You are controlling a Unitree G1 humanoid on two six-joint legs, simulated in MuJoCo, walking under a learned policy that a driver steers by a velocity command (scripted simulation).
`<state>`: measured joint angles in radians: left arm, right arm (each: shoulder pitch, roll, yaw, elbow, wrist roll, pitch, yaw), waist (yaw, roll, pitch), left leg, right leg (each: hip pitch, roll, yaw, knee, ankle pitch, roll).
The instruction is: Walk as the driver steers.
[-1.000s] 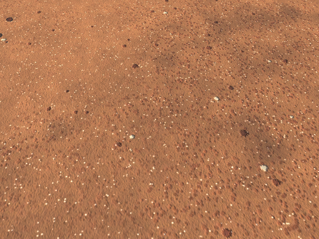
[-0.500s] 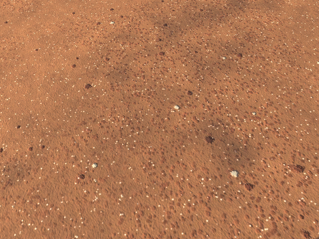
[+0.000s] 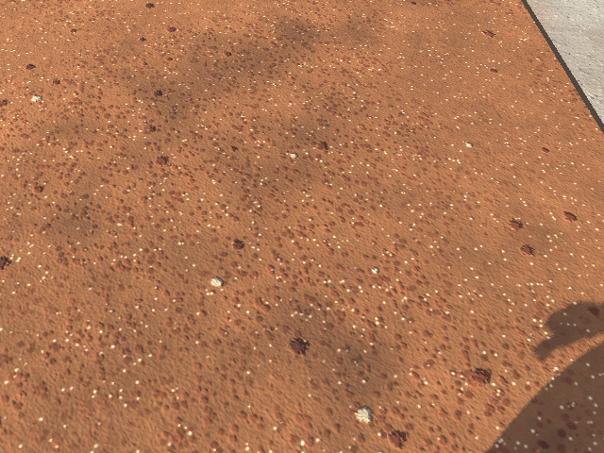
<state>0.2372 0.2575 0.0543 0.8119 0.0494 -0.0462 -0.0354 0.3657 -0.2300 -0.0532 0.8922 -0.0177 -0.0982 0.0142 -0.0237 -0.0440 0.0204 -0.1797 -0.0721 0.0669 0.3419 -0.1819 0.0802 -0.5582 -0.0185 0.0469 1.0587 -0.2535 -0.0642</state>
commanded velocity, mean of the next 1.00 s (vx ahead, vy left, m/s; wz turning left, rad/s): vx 0.50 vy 0.00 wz -0.04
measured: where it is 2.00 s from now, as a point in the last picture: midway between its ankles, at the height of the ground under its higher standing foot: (283, 262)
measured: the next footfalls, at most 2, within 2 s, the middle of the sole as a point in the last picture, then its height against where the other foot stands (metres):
right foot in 0.28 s outside the picture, level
left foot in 0.80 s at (271, 405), level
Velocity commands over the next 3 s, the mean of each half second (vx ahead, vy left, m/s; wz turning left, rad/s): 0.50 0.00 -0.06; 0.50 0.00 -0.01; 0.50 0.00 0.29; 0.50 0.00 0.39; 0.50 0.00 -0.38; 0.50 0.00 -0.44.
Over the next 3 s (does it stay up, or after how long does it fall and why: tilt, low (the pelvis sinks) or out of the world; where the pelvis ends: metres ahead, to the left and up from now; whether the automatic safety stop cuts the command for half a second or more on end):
stays up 1.57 0.20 -0.02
